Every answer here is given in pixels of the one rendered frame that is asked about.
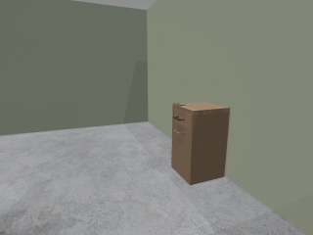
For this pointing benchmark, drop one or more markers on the drawer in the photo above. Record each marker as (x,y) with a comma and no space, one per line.
(187,118)

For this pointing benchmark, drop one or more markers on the cabinet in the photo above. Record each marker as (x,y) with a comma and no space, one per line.
(199,154)

